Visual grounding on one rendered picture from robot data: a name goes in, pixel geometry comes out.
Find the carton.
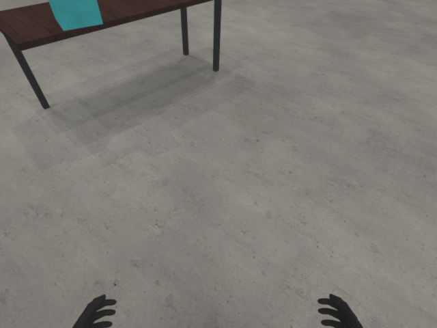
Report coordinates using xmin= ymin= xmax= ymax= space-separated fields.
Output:
xmin=48 ymin=0 xmax=103 ymax=31

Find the right robot hand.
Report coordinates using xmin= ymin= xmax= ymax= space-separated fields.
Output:
xmin=318 ymin=294 xmax=363 ymax=328

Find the table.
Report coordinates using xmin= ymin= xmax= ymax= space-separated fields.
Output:
xmin=0 ymin=0 xmax=222 ymax=109

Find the left robot hand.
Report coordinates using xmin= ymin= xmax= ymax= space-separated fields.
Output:
xmin=73 ymin=295 xmax=117 ymax=328

